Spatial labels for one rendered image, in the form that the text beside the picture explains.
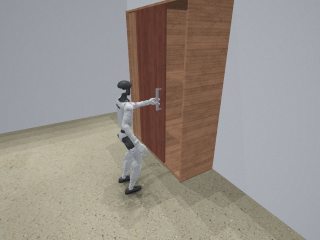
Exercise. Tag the right robot foot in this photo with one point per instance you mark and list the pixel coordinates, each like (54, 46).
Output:
(135, 189)

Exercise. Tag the robot left hand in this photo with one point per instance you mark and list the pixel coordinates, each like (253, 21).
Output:
(153, 102)

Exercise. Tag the robot left shin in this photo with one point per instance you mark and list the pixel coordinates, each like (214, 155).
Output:
(126, 167)

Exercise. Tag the left robot upper arm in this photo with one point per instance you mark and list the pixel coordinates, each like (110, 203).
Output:
(134, 105)

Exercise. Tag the robot right forearm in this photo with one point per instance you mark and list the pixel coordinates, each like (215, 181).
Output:
(129, 133)

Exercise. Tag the robot left forearm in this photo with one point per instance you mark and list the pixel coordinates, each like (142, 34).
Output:
(142, 103)

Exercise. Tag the handle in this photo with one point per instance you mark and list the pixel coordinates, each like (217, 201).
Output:
(157, 98)

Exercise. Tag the wardrobe door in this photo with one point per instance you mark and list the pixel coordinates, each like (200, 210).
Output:
(151, 37)
(135, 75)

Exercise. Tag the right robot upper arm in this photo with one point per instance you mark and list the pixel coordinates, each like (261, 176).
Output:
(128, 109)

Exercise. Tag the robot right hand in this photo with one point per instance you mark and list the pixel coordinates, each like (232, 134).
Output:
(141, 148)

